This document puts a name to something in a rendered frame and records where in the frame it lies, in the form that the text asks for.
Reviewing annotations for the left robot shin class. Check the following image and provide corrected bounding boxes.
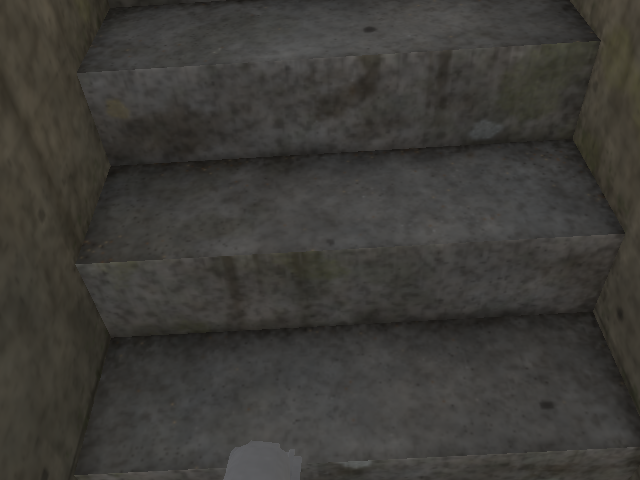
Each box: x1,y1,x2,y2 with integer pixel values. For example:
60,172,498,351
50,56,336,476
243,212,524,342
225,447,239,474

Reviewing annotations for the left robot thigh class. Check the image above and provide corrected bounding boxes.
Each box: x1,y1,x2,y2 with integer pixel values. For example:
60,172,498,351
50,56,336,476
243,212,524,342
223,440,302,480

